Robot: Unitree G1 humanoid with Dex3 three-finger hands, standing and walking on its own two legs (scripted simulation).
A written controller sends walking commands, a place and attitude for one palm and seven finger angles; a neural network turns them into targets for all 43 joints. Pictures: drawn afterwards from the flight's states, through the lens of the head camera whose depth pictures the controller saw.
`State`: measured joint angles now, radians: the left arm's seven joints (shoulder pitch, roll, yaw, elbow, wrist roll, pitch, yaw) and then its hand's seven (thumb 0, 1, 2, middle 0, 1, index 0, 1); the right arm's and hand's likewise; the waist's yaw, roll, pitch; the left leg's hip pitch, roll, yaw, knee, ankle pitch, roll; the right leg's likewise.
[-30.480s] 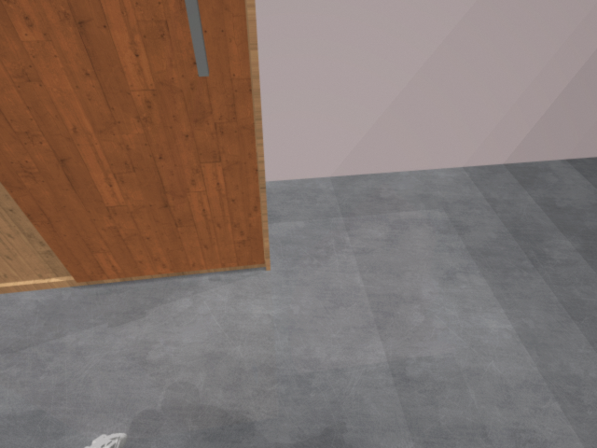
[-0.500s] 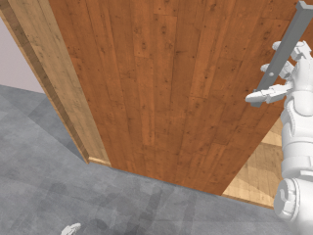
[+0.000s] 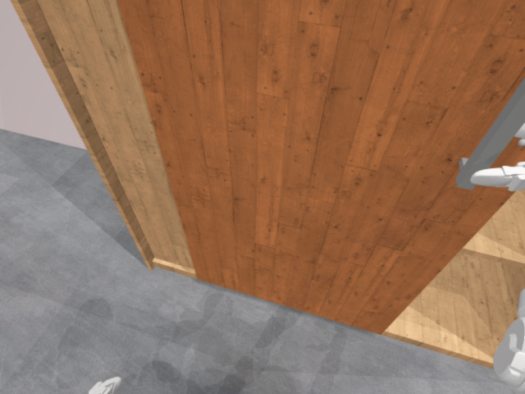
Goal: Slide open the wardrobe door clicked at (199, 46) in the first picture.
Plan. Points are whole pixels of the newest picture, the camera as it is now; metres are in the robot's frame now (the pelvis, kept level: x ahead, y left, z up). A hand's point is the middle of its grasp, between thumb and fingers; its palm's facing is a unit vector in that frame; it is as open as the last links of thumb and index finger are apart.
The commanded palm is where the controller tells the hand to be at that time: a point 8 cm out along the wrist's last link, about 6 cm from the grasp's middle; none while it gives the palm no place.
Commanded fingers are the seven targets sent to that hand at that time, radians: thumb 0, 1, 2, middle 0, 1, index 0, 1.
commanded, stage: slip the hand off the handle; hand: right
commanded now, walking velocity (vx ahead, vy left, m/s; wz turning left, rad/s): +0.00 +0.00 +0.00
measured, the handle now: (507, 111) +0.49 -0.26 +0.23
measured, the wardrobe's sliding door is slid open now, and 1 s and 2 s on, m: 0.48 0.48 0.48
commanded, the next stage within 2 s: draw the hand back to the body in 0.70 s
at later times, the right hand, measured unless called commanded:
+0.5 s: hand out of the picture +0.34 -0.26 +0.22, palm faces +0.26 +0.96 -0.09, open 14.7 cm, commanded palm +0.30 -0.31 +0.21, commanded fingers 0.00 0.55 -0.20 0.25 1.15 0.25 1.15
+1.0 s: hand out of the picture +0.30 -0.25 +0.21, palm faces +0.22 +0.97 -0.01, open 14.7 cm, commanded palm +0.25 -0.29 +0.20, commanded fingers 0.00 0.55 -0.20 0.25 1.15 0.25 1.15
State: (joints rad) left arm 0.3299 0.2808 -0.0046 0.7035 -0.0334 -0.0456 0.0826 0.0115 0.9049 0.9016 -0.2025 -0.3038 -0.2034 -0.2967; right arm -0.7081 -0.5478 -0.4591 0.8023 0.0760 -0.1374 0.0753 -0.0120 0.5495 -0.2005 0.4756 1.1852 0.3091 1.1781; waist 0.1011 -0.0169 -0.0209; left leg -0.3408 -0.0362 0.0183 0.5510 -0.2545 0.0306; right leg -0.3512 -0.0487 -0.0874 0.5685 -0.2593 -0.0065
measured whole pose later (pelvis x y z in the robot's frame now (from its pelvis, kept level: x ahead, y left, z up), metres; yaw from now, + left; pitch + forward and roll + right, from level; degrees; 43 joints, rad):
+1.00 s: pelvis +0.01 +0.01 +0.01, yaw -3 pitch -6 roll +0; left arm 0.16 0.24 -0.09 0.71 -0.08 -0.08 0.14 0.02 0.90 0.90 -0.20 -0.30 -0.20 -0.30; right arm -0.20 -0.39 -0.34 0.02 0.30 0.45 0.15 -0.01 0.55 -0.20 0.25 1.15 0.25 1.15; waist -0.04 -0.06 -0.04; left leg -0.06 -0.02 0.06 0.38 -0.22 0.04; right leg -0.09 -0.03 -0.04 0.40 -0.20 0.00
